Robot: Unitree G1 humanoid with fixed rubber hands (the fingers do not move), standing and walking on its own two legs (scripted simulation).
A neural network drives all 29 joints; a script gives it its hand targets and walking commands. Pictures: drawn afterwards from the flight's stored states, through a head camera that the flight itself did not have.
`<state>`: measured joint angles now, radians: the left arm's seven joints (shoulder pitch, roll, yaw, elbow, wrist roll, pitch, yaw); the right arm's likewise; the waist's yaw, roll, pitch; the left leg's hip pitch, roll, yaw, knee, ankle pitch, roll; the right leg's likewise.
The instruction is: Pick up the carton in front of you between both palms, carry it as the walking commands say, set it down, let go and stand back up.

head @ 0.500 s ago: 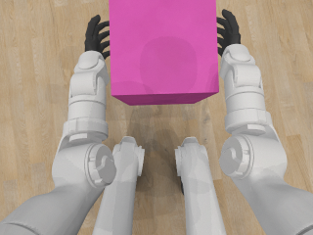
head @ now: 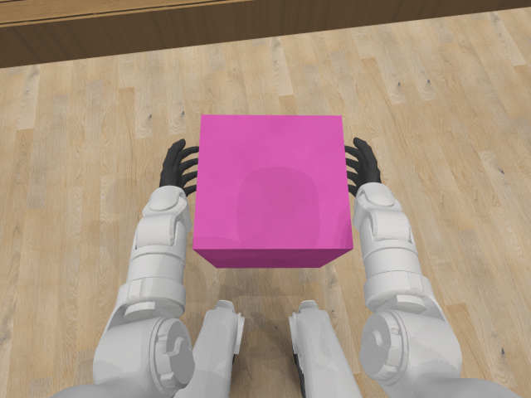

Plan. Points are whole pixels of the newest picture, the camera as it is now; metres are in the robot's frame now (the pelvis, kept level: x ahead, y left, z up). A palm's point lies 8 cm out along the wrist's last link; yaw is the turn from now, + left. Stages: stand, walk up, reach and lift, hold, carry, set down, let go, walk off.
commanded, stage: reach and lift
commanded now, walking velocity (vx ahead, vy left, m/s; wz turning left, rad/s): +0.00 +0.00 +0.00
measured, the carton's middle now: (269, 203) +0.41 +0.00 -0.11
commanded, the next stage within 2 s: hold in 1.72 s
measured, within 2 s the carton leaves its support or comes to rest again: neither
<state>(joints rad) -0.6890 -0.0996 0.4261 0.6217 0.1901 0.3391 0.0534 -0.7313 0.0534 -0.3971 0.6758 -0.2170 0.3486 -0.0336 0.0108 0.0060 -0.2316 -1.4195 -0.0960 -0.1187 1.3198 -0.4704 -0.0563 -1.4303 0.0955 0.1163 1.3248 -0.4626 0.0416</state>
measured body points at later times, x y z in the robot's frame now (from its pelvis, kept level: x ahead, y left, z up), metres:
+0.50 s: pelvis +0.05 +0.00 +0.12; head +0.09 +0.00 +0.57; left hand +0.38 +0.15 +0.10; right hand +0.38 -0.15 +0.10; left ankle +0.07 +0.14 -0.59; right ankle +0.07 -0.13 -0.59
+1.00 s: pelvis +0.04 +0.00 +0.15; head +0.02 +0.00 +0.60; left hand +0.35 +0.15 +0.17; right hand +0.35 -0.15 +0.16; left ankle +0.07 +0.14 -0.59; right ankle +0.07 -0.13 -0.59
